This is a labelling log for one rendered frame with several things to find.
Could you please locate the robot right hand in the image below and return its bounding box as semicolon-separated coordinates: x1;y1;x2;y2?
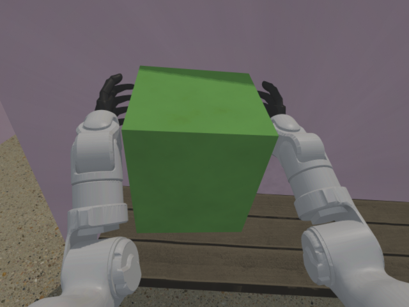
258;81;286;118

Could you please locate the robot left hand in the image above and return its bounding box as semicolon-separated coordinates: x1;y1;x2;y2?
95;74;134;125

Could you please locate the right robot forearm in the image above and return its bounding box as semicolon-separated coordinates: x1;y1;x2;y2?
271;114;385;268

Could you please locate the left robot forearm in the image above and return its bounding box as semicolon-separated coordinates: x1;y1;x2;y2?
61;110;128;289

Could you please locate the left robot upper arm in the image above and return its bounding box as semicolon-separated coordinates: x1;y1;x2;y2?
27;237;141;307

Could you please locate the right robot upper arm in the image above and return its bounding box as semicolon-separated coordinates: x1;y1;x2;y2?
301;219;409;307

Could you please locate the table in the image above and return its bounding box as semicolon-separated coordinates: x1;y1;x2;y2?
98;186;409;298

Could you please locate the carton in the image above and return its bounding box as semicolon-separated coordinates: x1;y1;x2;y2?
121;66;279;233

